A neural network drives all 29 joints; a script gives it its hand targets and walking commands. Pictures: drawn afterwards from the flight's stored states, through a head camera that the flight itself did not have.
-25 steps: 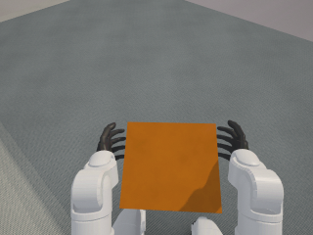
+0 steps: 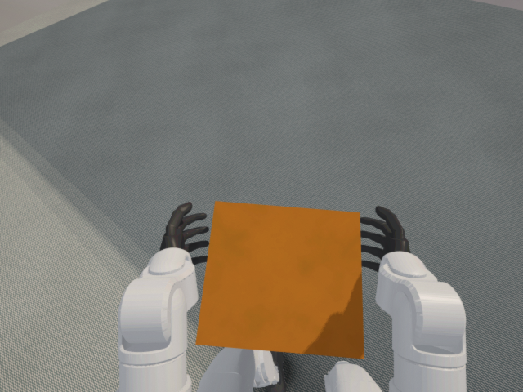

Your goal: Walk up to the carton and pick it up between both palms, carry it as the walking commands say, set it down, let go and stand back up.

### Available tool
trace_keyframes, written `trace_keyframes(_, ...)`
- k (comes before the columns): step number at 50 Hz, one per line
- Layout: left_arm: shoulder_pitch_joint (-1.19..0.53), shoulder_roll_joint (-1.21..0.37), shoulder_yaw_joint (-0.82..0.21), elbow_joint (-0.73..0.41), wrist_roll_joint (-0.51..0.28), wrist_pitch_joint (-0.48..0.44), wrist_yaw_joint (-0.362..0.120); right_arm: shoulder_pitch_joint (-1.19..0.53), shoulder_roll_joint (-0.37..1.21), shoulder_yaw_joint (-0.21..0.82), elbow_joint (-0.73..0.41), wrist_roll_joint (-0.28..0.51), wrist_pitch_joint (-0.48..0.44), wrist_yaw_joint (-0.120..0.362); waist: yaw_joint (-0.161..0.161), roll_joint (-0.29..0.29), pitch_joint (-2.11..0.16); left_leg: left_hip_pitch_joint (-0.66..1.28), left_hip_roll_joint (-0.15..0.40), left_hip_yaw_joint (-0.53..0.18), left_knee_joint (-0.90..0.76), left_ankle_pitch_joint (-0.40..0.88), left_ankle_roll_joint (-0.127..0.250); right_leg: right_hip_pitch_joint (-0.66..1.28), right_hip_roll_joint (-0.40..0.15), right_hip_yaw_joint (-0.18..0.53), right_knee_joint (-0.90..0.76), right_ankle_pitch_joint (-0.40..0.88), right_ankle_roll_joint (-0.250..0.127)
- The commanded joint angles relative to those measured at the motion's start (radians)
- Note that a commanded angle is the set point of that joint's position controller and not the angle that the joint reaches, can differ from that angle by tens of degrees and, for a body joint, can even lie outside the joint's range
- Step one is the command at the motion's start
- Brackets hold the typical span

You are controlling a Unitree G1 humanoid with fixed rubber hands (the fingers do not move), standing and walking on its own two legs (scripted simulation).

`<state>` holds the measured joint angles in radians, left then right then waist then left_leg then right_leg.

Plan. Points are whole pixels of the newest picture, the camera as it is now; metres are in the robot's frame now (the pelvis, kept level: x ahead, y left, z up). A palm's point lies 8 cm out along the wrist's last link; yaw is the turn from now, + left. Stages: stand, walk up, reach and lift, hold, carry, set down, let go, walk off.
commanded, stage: carry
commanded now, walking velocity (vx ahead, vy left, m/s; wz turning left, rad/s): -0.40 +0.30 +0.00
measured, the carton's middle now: (279, 279) +0.28 +0.00 -0.02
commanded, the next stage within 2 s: none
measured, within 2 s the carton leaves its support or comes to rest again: neither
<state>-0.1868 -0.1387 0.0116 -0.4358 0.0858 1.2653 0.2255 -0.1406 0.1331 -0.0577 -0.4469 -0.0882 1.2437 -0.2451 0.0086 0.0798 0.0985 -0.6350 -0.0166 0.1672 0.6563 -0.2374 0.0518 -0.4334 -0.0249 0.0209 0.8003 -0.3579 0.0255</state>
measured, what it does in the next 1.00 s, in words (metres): walks backwards: left foot, then right foot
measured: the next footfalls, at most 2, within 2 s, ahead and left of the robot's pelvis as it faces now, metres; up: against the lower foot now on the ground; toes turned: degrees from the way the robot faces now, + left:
left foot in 0.22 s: -0.09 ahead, +0.21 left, +0.00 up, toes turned +8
right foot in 0.58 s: -0.25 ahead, +0.02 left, +0.00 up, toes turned +1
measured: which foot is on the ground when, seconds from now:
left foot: up 0.00-0.20, down 0.22-0.60, up 0.62-0.84, down 0.86-1.00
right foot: down 0.00-0.24, up 0.26-0.56, down 0.58-0.86, up 0.88-1.00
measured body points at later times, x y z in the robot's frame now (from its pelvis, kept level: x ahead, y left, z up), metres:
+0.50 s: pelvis -0.25 +0.13 +0.00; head -0.23 +0.15 +0.45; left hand +0.02 +0.30 +0.08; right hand +0.04 +0.01 +0.09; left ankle -0.13 +0.20 -0.70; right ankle -0.25 -0.02 -0.64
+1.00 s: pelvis -0.52 +0.25 +0.01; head -0.50 +0.30 +0.46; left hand -0.26 +0.43 +0.08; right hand -0.22 +0.14 +0.10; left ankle -0.48 +0.37 -0.70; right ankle -0.45 +0.09 -0.61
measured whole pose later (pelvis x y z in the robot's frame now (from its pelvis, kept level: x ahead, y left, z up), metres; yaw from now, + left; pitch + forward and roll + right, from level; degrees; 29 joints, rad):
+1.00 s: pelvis -0.52 +0.25 +0.01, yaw +6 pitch -2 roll -2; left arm -0.19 -0.14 0.04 -0.47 0.09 1.30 0.25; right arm -0.18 0.14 -0.06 -0.40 -0.09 1.24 -0.20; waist 0.02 -0.07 0.09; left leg -0.39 0.05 0.02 0.74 -0.31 0.01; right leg -0.64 -0.03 0.04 1.27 -0.54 0.04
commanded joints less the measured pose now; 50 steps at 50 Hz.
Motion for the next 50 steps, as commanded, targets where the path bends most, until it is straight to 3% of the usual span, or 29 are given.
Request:
trace_keyframes(1,-0.435,-1.054,-0.518,-0.185,-0.410,-0.096,-0.276,-0.692,1.058,0.702,-0.319,0.457,-0.072,0.272,-0.016,-0.402,-0.394,0.149,0.010,-0.323,0.760,-0.092,-0.121,-0.130,-0.372,0.178,-0.535,-0.018,-0.168)
trace_keyframes(3,-0.447,-1.036,-0.518,-0.185,-0.400,-0.076,-0.268,-0.660,1.019,0.678,-0.286,0.451,-0.059,0.268,-0.032,-0.287,-0.403,0.195,0.025,-0.289,0.493,-0.098,-0.093,-0.052,-0.272,0.128,-0.472,0.066,-0.100)
trace_keyframes(7,-0.390,-0.966,-0.533,-0.202,-0.368,-0.059,-0.244,-0.538,0.993,0.662,-0.236,0.440,-0.029,0.264,-0.010,-0.428,-0.464,0.346,0.033,-0.197,0.025,-0.180,-0.054,0.034,-0.293,0.164,-0.487,0.111,-0.082)
trace_keyframes(8,-0.401,-0.952,-0.549,-0.224,-0.370,-0.052,-0.237,-0.480,0.985,0.634,-0.183,0.420,-0.019,0.270,-0.016,-0.359,-0.467,0.438,0.026,-0.197,-0.087,-0.165,-0.037,-0.019,-0.296,0.186,-0.452,0.100,-0.081)
trace_keyframes(9,-0.425,-0.944,-0.569,-0.225,-0.367,-0.038,-0.231,-0.405,0.987,0.610,-0.111,0.399,-0.004,0.270,-0.028,-0.235,-0.482,0.534,0.078,-0.234,-0.229,-0.215,-0.029,-0.063,-0.236,0.112,-0.284,0.051,-0.052)
trace_keyframes(10,-0.440,-0.936,-0.582,-0.244,-0.366,-0.037,-0.227,-0.384,0.999,0.599,-0.067,0.395,-0.001,0.277,-0.021,0.125,-0.439,0.555,0.245,-0.407,-0.340,-0.019,0.005,-0.219,-0.066,-0.048,-0.013,-0.172,0.004)
trace_keyframes(11,-0.433,-0.922,-0.585,-0.261,-0.372,-0.033,-0.218,-0.315,0.980,0.568,-0.012,0.386,0.006,0.287,-0.009,0.399,-0.371,0.435,0.461,-0.539,-0.284,0.527,0.094,-0.341,0.054,-0.082,0.376,-0.426,0.027)
trace_keyframes(13,-0.546,-0.946,-0.617,-0.279,-0.411,-0.049,-0.215,-0.330,0.991,0.540,-0.009,0.378,-0.007,0.301,-0.013,0.284,-0.396,0.336,0.373,-0.244,-0.194,0.695,0.120,-0.257,0.034,0.008,0.623,-0.315,0.002)
trace_keyframes(16,-0.551,-1.075,-0.667,-0.209,-0.452,-0.051,-0.247,-0.465,1.020,0.530,-0.146,0.377,-0.059,0.302,-0.003,0.197,-0.415,0.337,0.201,-0.106,-0.218,0.389,0.095,-0.216,0.018,-0.044,0.669,-0.132,0.004)
trace_keyframes(19,-0.540,-1.061,-0.652,-0.184,-0.455,-0.048,-0.252,-0.487,0.991,0.522,-0.159,0.366,-0.069,0.295,-0.009,0.151,-0.409,0.422,0.230,-0.157,-0.235,0.267,0.139,-0.197,0.009,-0.092,0.562,-0.146,0.012)
trace_keyframes(22,-0.507,-1.011,-0.625,-0.179,-0.445,-0.039,-0.242,-0.502,0.970,0.540,-0.179,0.365,-0.065,0.266,-0.003,0.079,-0.520,0.515,0.250,-0.248,-0.263,0.291,0.116,-0.079,0.010,-0.104,0.267,-0.181,0.011)
trace_keyframes(25,-0.461,-0.989,-0.614,-0.203,-0.438,-0.038,-0.247,-0.479,0.983,0.583,-0.209,0.385,-0.053,0.257,-0.002,0.091,-0.607,0.500,0.266,-0.273,-0.350,0.257,0.059,0.118,0.007,-0.139,-0.041,-0.155,-0.035)
trace_keyframes(27,-0.425,-1.018,-0.600,-0.193,-0.431,-0.043,-0.260,-0.536,1.003,0.621,-0.255,0.417,-0.054,0.256,0.020,0.045,-0.635,0.300,0.223,-0.219,-0.378,0.073,-0.061,0.353,-0.044,-0.073,-0.236,-0.061,-0.064)
trace_keyframes(28,-0.407,-1.021,-0.591,-0.194,-0.436,-0.053,-0.265,-0.507,0.998,0.624,-0.246,0.411,-0.049,0.252,0.029,-0.184,-0.601,0.156,0.145,-0.116,-0.254,-0.050,-0.102,0.445,-0.165,0.107,-0.418,0.012,-0.097)
trace_keyframes(29,-0.412,-1.026,-0.586,-0.199,-0.438,-0.061,-0.271,-0.518,1.004,0.637,-0.272,0.413,-0.050,0.257,0.013,-0.544,-0.608,0.020,0.071,-0.107,0.150,-0.299,-0.126,0.387,-0.546,0.568,-0.433,0.175,-0.227)
trace_keyframes(30,-0.378,-1.050,-0.579,-0.160,-0.426,-0.070,-0.268,-0.570,1.002,0.646,-0.289,0.410,-0.046,0.262,0.023,-0.614,-0.503,-0.051,0.042,-0.287,0.463,-0.326,-0.118,0.134,-0.650,0.653,-0.555,0.223,-0.321)
trace_keyframes(31,-0.390,-1.066,-0.565,-0.170,-0.423,-0.081,-0.273,-0.654,1.011,0.666,-0.333,0.435,-0.056,0.267,0.018,-0.525,-0.468,0.069,0.067,-0.390,0.692,-0.269,-0.110,-0.029,-0.570,0.509,-0.563,0.092,-0.297)
trace_keyframes(34,-0.458,-1.036,-0.536,-0.212,-0.413,-0.084,-0.276,-0.624,1.040,0.679,-0.263,0.440,-0.055,0.276,-0.031,-0.395,-0.432,0.203,0.025,-0.329,0.661,-0.117,-0.105,-0.109,-0.331,0.157,-0.503,-0.014,-0.134)
trace_keyframes(36,-0.443,-1.025,-0.543,-0.209,-0.408,-0.060,-0.262,-0.583,0.994,0.641,-0.256,0.438,-0.040,0.271,-0.035,-0.279,-0.445,0.244,0.059,-0.273,0.247,-0.166,-0.055,0.003,-0.263,0.113,-0.409,0.250,-0.083)
trace_keyframes(38,-0.456,-0.991,-0.555,-0.249,-0.399,-0.063,-0.248,-0.552,1.005,0.644,-0.239,0.445,-0.029,0.268,-0.010,-0.375,-0.479,0.278,0.022,-0.203,0.067,-0.262,-0.061,0.132,-0.252,0.127,-0.375,0.542,-0.090)
trace_keyframes(39,-0.451,-0.968,-0.565,-0.250,-0.391,-0.054,-0.240,-0.492,0.992,0.626,-0.198,0.422,-0.017,0.270,-0.010,-0.426,-0.474,0.350,0.022,-0.183,-0.017,-0.259,-0.060,0.072,-0.299,0.175,-0.412,0.459,-0.093)
trace_keyframes(40,-0.429,-0.951,-0.561,-0.215,-0.373,-0.036,-0.234,-0.465,0.990,0.621,-0.157,0.416,-0.006,0.272,-0.021,-0.351,-0.477,0.466,0.009,-0.171,-0.142,-0.231,-0.048,0.015,-0.270,0.158,-0.381,0.252,-0.066)
trace_keyframes(41,-0.433,-0.955,-0.581,-0.222,-0.368,-0.031,-0.228,-0.429,0.988,0.600,-0.126,0.404,-0.004,0.278,-0.031,-0.089,-0.462,0.540,0.102,-0.251,-0.313,-0.207,-0.025,-0.085,-0.165,0.048,-0.164,0.040,-0.031)
trace_keyframes(42,-0.406,-0.943,-0.588,-0.225,-0.361,-0.030,-0.222,-0.404,0.971,0.594,-0.104,0.400,-0.006,0.285,-0.010,0.271,-0.409,0.548,0.318,-0.449,-0.293,0.287,0.023,-0.310,0.015,-0.076,0.147,-0.304,0.004)
trace_keyframes(43,-0.447,-0.941,-0.599,-0.231,-0.379,-0.024,-0.220,-0.376,0.956,0.561,-0.072,0.386,-0.003,0.284,-0.010,0.388,-0.397,0.419,0.468,-0.470,-0.259,0.649,0.119,-0.326,0.049,-0.047,0.465,-0.458,0.005)
trace_keyframes(44,-0.489,-0.957,-0.616,-0.226,-0.398,-0.026,-0.224,-0.350,0.989,0.556,-0.020,0.382,0.003,0.292,-0.013,0.304,-0.391,0.346,0.415,-0.319,-0.207,0.716,0.142,-0.259,0.029,0.020,0.596,-0.387,0.002)
trace_keyframes(46,-0.572,-1.031,-0.662,-0.264,-0.444,-0.053,-0.240,-0.425,1.025,0.552,-0.108,0.377,-0.032,0.302,-0.002,0.165,-0.432,0.356,0.274,-0.174,-0.166,0.514,0.125,-0.220,-0.001,-0.005,0.647,-0.178,0.004)
trace_keyframes(48,-0.520,-1.082,-0.662,-0.174,-0.447,-0.038,-0.256,-0.495,1.011,0.547,-0.170,0.383,-0.053,0.300,-0.004,0.228,-0.402,0.376,0.202,-0.106,-0.185,0.408,0.112,-0.227,0.008,-0.057,0.585,-0.138,0.009)
trace_keyframes(50,-0.514,-1.047,-0.629,-0.169,-0.437,-0.038,-0.260,-0.501,0.994,0.534,-0.156,0.373,-0.057,0.293,-0.009,0.165,-0.397,0.427,0.226,-0.158,-0.191,0.388,0.155,-0.210,0.002,-0.082,0.510,-0.161,0.014)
